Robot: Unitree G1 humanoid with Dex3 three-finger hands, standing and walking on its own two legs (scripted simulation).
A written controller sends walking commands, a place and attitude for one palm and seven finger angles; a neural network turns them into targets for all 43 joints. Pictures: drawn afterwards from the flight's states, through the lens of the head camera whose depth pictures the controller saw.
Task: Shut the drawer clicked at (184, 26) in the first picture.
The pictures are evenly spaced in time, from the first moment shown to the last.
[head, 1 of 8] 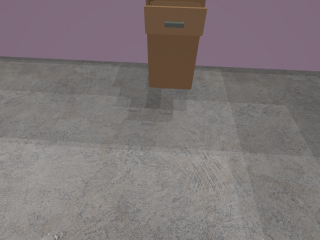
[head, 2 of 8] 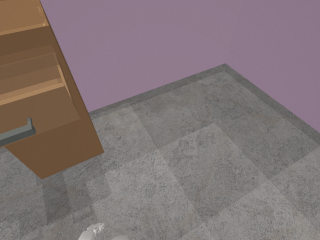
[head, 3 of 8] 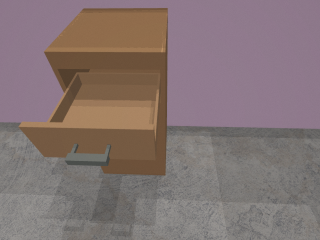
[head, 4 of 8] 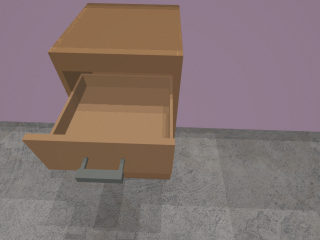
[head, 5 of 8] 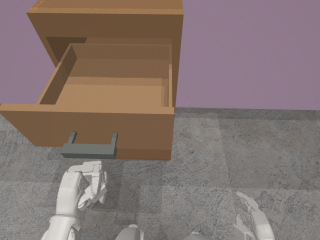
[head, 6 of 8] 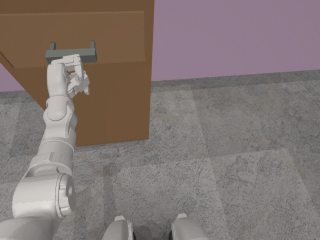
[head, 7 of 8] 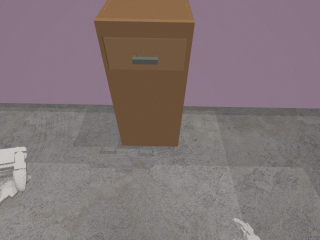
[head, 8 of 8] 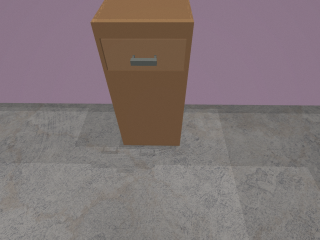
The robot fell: no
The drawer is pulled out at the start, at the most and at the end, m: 0.29 0.29 0.00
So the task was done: yes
